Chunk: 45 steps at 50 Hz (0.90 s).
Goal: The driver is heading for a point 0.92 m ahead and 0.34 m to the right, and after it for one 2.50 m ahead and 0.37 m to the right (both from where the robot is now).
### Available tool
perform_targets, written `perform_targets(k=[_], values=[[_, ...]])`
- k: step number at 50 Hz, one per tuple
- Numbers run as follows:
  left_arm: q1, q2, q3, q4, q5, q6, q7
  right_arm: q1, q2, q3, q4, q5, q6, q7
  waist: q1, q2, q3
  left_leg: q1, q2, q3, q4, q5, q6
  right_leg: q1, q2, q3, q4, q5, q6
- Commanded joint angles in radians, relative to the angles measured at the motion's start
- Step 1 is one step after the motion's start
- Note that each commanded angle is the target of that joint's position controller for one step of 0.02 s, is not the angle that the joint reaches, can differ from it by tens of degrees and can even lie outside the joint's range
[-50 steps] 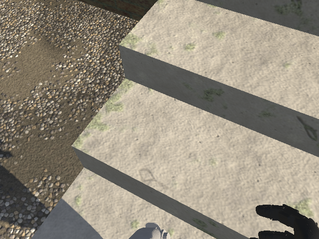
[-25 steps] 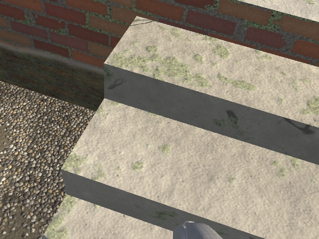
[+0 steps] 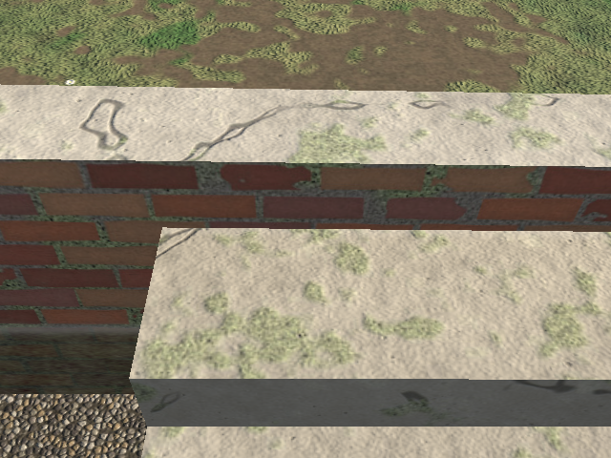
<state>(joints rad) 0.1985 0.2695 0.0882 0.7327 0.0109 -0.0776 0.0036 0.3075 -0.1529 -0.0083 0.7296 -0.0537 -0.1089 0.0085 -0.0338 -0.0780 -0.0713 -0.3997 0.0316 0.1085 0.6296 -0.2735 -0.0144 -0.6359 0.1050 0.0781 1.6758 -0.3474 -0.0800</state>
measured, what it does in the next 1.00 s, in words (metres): climbs, turning right: right foot 0.18 m higher, then left foot 0.18 m higher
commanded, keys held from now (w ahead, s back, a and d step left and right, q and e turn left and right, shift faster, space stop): w+e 0.74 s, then w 0.26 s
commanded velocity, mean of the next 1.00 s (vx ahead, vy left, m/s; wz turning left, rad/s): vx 0.50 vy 0.00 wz -0.53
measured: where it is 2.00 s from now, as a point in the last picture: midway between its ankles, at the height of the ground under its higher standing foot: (529, 101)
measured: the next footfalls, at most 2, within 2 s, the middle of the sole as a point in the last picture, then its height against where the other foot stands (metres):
right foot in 0.32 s outside the picture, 0.18 m higher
left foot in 0.84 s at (367, 301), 0.18 m higher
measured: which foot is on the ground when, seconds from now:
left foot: down 0.00-0.36, up 0.38-0.82, down 0.84-1.00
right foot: up 0.00-0.30, down 0.32-0.86, up 0.88-1.00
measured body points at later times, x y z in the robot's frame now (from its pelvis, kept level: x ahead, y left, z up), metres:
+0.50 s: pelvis +0.28 -0.09 +0.13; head +0.29 -0.08 +0.58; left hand +0.48 +0.10 +0.00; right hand +0.33 -0.37 +0.04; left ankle +0.24 +0.07 -0.34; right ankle +0.30 -0.15 -0.54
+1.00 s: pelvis +0.59 -0.17 +0.30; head +0.58 -0.18 +0.75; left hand +0.83 -0.02 +0.21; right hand +0.55 -0.44 +0.17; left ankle +0.66 -0.10 -0.36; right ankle +0.46 -0.23 -0.21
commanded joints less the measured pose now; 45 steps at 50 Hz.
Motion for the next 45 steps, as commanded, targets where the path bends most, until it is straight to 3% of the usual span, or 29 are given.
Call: perform_targets(k=[1,2,4,8,11,12,13,14,15,16,17,18,19,20,21,22,23,26,28,32,33,36,38,39,41,42,43,44,45], values=[[-0.17,-0.077,-0.046,-0.215,0.023,0.011,-0.005,0.068,-0.087,-0.031,0.029,0.006,-0.019,-0.002,0.026,0.09,0.017,0.325,0.37,-0.419,-0.35,-0.042,0.186,-0.521,-0.092,0.027,0.454,-0.005,0.006],[-0.204,-0.117,-0.06,-0.239,0.03,0.034,-0.007,0.096,-0.067,-0.027,0.078,0.019,-0.031,-0.01,0.04,0.093,0.112,0.232,0.367,-0.339,-0.388,-0.061,0.161,-0.582,-0.116,0.055,0.469,0.019,-0.012],[-0.252,-0.169,-0.076,-0.262,0.017,0.067,0.012,0.207,-0.059,-0.029,0.163,-0.001,-0.044,-0.004,0.015,0.115,0.14,0.232,0.372,-0.274,-0.44,-0.078,0.171,-0.692,-0.085,0.009,0.663,-0.008,-0.027],[-0.395,-0.174,-0.088,-0.345,0.026,0.086,0.047,0.203,-0.127,-0.048,0.228,0.003,-0.061,0.013,0.033,0.103,0.195,0.269,0.357,-0.116,-0.531,-0.108,0.118,-0.841,-0.103,0.009,0.622,-0.092,-0.046],[-0.5,-0.151,-0.099,-0.414,0.026,0.091,0.025,0.227,-0.1,-0.046,0.291,0.02,-0.036,0.002,0.039,0.141,0.207,0.19,0.218,0.069,-0.645,0.062,0.094,-0.629,-0.151,-0.153,0.153,-0.062,-0.054],[-0.476,-0.165,-0.121,-0.438,0.003,0.093,0.006,0.183,-0.134,-0.046,0.272,0.039,-0.018,-0.015,0.054,0.222,0.164,0.137,0.194,0.128,-0.755,0.231,0.14,-0.407,-0.184,-0.224,-0.132,-0.121,-0.072],[-0.495,-0.175,-0.124,-0.43,0.001,0.098,0.002,0.204,-0.144,-0.048,0.261,0.037,0.004,-0.021,0.017,0.206,0.103,0.185,0.171,0.159,-0.742,0.459,0.169,-0.224,-0.154,-0.304,-0.285,-0.175,-0.083],[-0.404,-0.144,-0.102,-0.376,0.013,0.1,-0.001,0.221,-0.193,-0.05,0.239,0.04,0.004,-0.027,0.036,0.238,-0.004,0.255,0.208,0.179,-0.579,1.201,0.193,-0.034,-0.051,-0.418,-0.278,-0.221,-0.078],[-0.216,-0.127,-0.083,-0.311,-0.004,0.105,0.004,0.222,-0.3,-0.078,0.226,0.047,0.003,-0.029,0.111,0.326,-0.14,0.402,0.256,0.167,-0.372,1.67,0.188,0.059,-0.01,-0.407,-0.315,-0.187,-0.09],[0.012,-0.093,-0.071,-0.24,-0.018,0.093,0.007,0.189,-0.362,-0.099,0.204,0.077,0.007,-0.02,0.181,0.381,-0.293,0.509,0.284,0.159,-0.128,1.819,0.162,0.207,0.024,-0.327,-0.445,-0.144,-0.117],[0.11,-0.009,-0.037,-0.23,-0.019,0.073,0.001,0.161,-0.407,-0.124,0.144,0.09,-0.009,-0.001,0.235,0.38,-0.372,0.415,0.268,0.103,0.144,1.607,0.124,0.395,0.031,-0.097,-0.625,-0.14,-0.128],[0.087,0.109,0.007,-0.214,-0.007,0.066,0.019,0.063,-0.333,-0.122,0.029,0.07,-0.033,0.039,0.2,0.085,-0.361,-0.013,0.103,0.056,0.551,0.948,0.048,0.572,-0.116,0.421,-0.937,-0.341,-0.194],[0.009,0.206,0.059,-0.217,-0.003,0.085,0.025,0.0,-0.252,-0.118,-0.037,0.037,-0.052,0.078,0.154,-0.055,-0.404,-0.245,-0.066,-0.126,1.045,0.159,0.011,0.592,-0.257,0.9,-1.319,-0.387,-0.213],[-0.101,0.175,0.05,-0.216,0.017,0.087,0.014,0.001,-0.111,-0.086,-0.076,0.009,-0.049,0.082,0.086,-0.006,-0.35,-0.396,-0.028,-0.247,1.348,0.212,0.03,0.516,-0.304,0.849,-1.337,-0.366,-0.195],[-0.073,0.125,0.037,-0.137,0.008,0.069,0.005,-0.031,-0.063,-0.065,-0.1,0.005,-0.046,0.066,0.065,0.044,-0.242,-0.444,-0.016,-0.2,1.435,0.266,0.041,0.407,-0.283,0.757,-1.314,-0.383,-0.195],[-0.036,0.068,0.024,-0.06,0.011,0.04,0.007,-0.082,-0.006,-0.04,-0.138,-0.004,-0.039,0.034,0.037,0.084,-0.053,-0.548,0.002,-0.179,1.448,0.245,0.057,0.275,-0.256,0.618,-1.273,-0.24,-0.187],[-0.044,0.019,0.011,-0.01,0.014,0.022,0.003,-0.09,0.052,-0.005,-0.168,-0.024,-0.025,0.0,-0.024,0.084,0.036,-0.586,0.029,-0.197,1.416,0.25,0.067,0.193,-0.192,0.444,-1.207,-0.009,-0.168],[0.038,-0.046,-0.019,0.063,0.001,-0.004,-0.013,-0.039,0.023,0.013,-0.169,-0.02,0.034,-0.027,-0.059,0.074,0.103,-0.65,0.042,-0.17,1.337,0.086,0.045,0.127,-0.169,0.272,-1.206,0.164,-0.179],[0.129,-0.035,-0.026,0.097,0.004,-0.028,-0.017,-0.168,0.041,0.022,-0.203,-0.008,0.047,-0.026,-0.005,0.046,0.097,-0.776,0.021,-0.106,1.477,0.059,0.05,0.198,-0.198,0.286,-1.254,0.3,-0.181],[0.292,-0.001,-0.032,0.17,0.008,-0.044,-0.012,-0.404,0.114,0.059,-0.306,0.005,0.052,-0.026,0.063,0.027,0.139,-1.136,0.021,-0.103,1.723,-0.118,0.107,0.394,-0.235,0.357,-1.37,-0.009,-0.173],[0.328,-0.006,-0.033,0.19,-0.008,-0.039,-0.012,-0.499,0.139,0.08,-0.351,-0.018,0.058,-0.019,0.08,0.056,0.164,-1.105,0.03,-0.067,1.554,-0.117,0.111,0.347,-0.185,0.321,-1.397,-0.048,-0.135],[0.344,0.023,-0.021,0.164,-0.015,-0.016,0.043,-0.616,0.122,0.089,-0.436,-0.005,0.087,0.011,0.118,0.073,0.112,-0.817,0.029,0.02,1.168,-0.128,0.084,0.331,-0.209,0.329,-1.648,0.3,-0.199],[0.249,0.057,-0.008,0.105,-0.042,-0.016,0.052,-0.49,0.123,0.077,-0.374,0.013,0.093,0.014,0.051,0.06,-0.001,-0.327,0.001,0.073,0.858,-0.148,0.122,0.267,-0.211,0.177,-1.622,0.837,-0.154],[0.231,0.084,-0.002,0.087,-0.042,-0.015,0.053,-0.341,0.112,0.06,-0.296,0.021,0.1,0.01,-0.006,0.038,-0.154,-0.093,-0.07,0.088,0.816,-0.185,0.138,0.324,-0.209,0.104,-1.493,1.323,-0.145],[0.21,0.191,0.04,0.067,-0.055,-0.06,0.021,-0.133,-0.032,-0.009,-0.251,0.071,0.094,-0.015,-0.143,-0.08,-0.265,0.083,-0.103,0.02,0.504,-0.194,0.137,0.544,-0.267,0.156,-1.153,1.772,-0.122],[0.195,0.175,0.047,0.067,-0.044,-0.086,-0.001,-0.07,-0.109,-0.045,-0.218,0.058,0.089,-0.023,-0.176,-0.05,-0.305,0.182,-0.077,-0.082,0.384,-0.271,0.159,0.535,-0.231,0.151,-0.918,1.633,-0.1],[0.195,0.056,0.032,0.017,-0.065,-0.106,-0.032,0.042,-0.192,-0.075,-0.152,0.014,0.077,-0.028,-0.156,0.226,-0.309,0.381,0.178,-0.593,0.219,-0.206,0.296,0.163,-0.072,0.14,-0.541,0.962,-0.048],[0.18,0.011,0.027,-0.013,-0.022,-0.104,-0.047,0.04,-0.24,-0.098,-0.113,0.03,0.106,-0.034,-0.135,0.421,-0.338,0.304,0.297,-1.084,-0.198,-0.205,0.382,0.026,0.075,0.111,-0.095,0.197,-0.004],[0.207,-0.06,0.015,-0.057,0.019,-0.093,-0.056,-0.086,-0.161,-0.085,-0.104,0.054,0.1,-0.021,-0.03,0.263,-0.213,0.187,0.3,-1.074,-0.226,-0.489,0.369,-0.099,0.024,0.168,0.109,0.197,-0.006]])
